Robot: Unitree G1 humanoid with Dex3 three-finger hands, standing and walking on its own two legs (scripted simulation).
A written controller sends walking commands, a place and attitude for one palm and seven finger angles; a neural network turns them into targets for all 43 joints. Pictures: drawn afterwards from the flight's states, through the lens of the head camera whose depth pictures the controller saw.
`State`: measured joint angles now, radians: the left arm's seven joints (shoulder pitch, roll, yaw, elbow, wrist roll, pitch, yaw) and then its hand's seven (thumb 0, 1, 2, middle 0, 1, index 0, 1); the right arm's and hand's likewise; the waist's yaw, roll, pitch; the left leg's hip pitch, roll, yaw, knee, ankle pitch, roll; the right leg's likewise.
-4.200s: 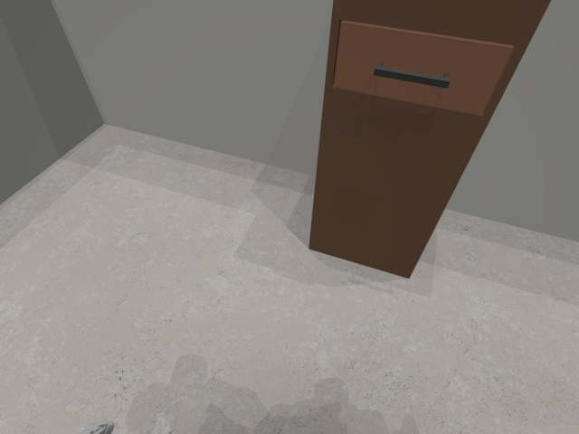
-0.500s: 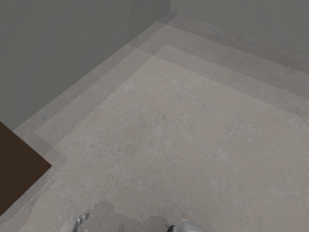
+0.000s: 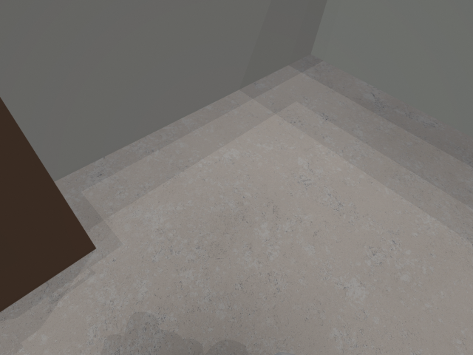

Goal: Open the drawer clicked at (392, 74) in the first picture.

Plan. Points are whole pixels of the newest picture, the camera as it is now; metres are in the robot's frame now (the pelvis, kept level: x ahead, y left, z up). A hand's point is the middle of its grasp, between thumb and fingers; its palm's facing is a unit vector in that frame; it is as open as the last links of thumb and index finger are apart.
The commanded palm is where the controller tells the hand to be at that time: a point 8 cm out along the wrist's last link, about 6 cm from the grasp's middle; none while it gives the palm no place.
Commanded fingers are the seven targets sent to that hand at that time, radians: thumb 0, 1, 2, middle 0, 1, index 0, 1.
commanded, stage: turn to face it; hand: left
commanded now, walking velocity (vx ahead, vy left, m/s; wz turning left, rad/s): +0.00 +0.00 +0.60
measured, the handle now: out of the picture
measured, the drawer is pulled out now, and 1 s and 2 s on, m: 0.00 0.00 0.00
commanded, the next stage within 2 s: take the last steps up to it in 1.24 s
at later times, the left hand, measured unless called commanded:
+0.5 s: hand out of the picture +0.02 +0.15 -0.14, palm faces +0.31 -0.91 -0.27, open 7.4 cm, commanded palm none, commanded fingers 0.00 0.90 0.90 -0.20 -0.30 -0.20 -0.30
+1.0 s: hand out of the picture -0.12 +0.19 -0.16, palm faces +0.59 -0.76 -0.27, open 7.4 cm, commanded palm none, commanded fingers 0.00 0.90 0.90 -0.20 -0.30 -0.20 -0.30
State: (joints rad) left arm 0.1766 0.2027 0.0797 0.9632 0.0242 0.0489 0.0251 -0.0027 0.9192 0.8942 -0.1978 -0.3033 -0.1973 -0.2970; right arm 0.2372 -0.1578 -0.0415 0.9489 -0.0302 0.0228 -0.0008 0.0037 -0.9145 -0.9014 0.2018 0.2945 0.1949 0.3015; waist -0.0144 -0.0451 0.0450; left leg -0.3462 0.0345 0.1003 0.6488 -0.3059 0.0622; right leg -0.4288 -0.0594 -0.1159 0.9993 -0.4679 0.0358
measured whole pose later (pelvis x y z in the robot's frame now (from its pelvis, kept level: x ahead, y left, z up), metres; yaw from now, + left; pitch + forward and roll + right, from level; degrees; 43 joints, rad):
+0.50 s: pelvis -0.01 -0.06 +0.01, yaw +17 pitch +0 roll +0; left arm 0.19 0.17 0.04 0.89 0.02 0.02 0.02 0.00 0.91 0.89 -0.20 -0.30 -0.20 -0.30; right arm 0.22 -0.27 -0.11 0.93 -0.03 0.09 0.02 0.01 -0.91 -0.90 0.20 0.29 0.20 0.30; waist -0.02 0.05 0.03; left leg -0.54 -0.04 -0.05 1.00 -0.40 -0.03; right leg -0.22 -0.05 -0.09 0.54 -0.32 0.00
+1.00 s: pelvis -0.03 -0.03 +0.01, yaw +34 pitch +1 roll -1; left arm 0.22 0.28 0.08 0.95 0.02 0.06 0.01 0.01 0.92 0.89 -0.19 -0.30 -0.19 -0.30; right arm 0.13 -0.21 -0.04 0.90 -0.02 0.02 0.01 0.00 -0.90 -0.90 0.20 0.29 0.20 0.30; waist 0.02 -0.03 0.09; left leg -0.27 0.01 0.04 0.53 -0.28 0.03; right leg -0.47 -0.11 -0.06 1.09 -0.44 0.09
